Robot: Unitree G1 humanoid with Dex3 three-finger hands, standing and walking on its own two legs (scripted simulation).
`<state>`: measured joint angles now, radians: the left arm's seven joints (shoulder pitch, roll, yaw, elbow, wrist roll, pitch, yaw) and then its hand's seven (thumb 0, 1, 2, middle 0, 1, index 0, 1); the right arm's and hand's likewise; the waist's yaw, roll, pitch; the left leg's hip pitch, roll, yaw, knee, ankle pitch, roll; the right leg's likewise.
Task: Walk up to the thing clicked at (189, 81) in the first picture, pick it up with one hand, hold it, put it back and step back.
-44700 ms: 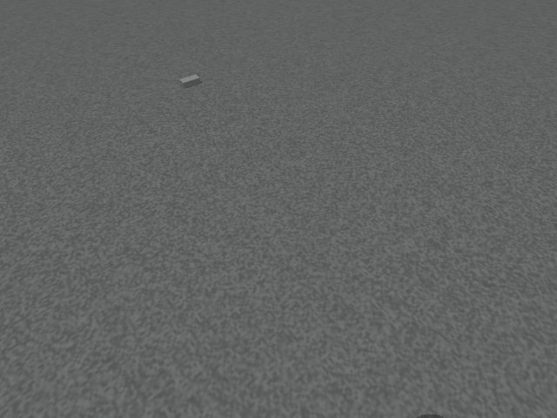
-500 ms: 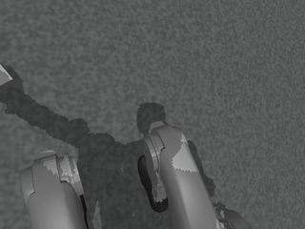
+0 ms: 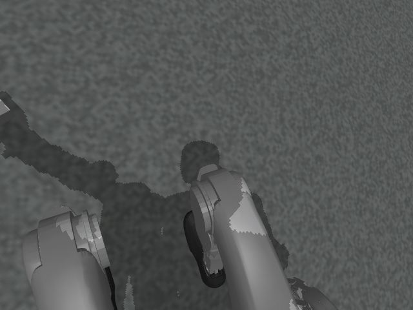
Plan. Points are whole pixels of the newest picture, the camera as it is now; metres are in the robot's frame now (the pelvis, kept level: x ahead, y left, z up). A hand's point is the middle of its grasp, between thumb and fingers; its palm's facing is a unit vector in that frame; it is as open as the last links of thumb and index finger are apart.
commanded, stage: rise first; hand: left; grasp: from above
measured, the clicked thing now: out of the picture +0.52 +0.33 -0.30
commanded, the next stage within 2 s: approach in 1.34 s
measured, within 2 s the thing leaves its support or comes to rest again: neither
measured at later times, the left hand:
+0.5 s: hand out of the picture +0.48 +0.36 -0.18, palm faces -0.37 -0.21 -0.90, open 13.9 cm
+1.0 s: hand out of the picture +0.48 +0.36 -0.17, palm faces -0.36 -0.21 -0.91, open 14.0 cm
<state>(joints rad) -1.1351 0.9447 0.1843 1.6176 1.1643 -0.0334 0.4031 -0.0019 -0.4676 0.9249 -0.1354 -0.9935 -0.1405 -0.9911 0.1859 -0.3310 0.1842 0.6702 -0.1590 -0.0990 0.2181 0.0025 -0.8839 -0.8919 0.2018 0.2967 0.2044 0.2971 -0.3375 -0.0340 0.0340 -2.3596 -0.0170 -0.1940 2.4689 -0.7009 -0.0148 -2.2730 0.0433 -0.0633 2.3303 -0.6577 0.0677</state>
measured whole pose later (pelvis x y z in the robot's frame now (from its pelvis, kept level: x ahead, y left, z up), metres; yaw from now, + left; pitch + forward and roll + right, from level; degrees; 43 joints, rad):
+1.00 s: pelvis +0.00 +0.00 +0.00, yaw +0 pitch +33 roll -11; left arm -1.13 0.95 0.18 1.60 1.16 -0.04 0.40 0.00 -0.51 0.96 -0.10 -1.02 -0.10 -1.02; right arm 0.19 -0.34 0.18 0.68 -0.16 -0.11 0.22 0.00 -0.88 -0.89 0.20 0.30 0.20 0.30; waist -0.34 -0.03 0.04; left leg -2.36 -0.01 -0.20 2.47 -0.71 -0.02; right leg -2.28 0.04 -0.07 2.33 -0.66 0.07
